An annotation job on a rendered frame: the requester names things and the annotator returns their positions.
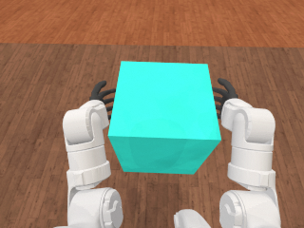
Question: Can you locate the carton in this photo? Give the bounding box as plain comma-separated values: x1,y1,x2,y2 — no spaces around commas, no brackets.
107,61,221,175

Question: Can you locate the right robot forearm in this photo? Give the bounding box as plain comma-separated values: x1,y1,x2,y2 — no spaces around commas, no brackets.
220,98,281,225

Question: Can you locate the left robot forearm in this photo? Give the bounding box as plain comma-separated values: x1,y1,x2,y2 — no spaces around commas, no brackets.
63,100,111,223

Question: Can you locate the right robot hand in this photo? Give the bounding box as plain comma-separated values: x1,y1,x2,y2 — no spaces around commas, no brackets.
212,78,238,120

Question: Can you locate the robot right upper arm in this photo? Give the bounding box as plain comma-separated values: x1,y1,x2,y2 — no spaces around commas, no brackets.
219,190,281,228

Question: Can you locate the robot left upper arm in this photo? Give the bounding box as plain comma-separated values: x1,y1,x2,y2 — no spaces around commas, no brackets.
53,187,124,228

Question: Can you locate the robot right thigh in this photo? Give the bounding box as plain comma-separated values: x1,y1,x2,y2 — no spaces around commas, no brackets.
174,209,211,228

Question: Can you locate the left robot hand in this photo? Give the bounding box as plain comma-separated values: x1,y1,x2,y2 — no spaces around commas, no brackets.
89,80,116,120

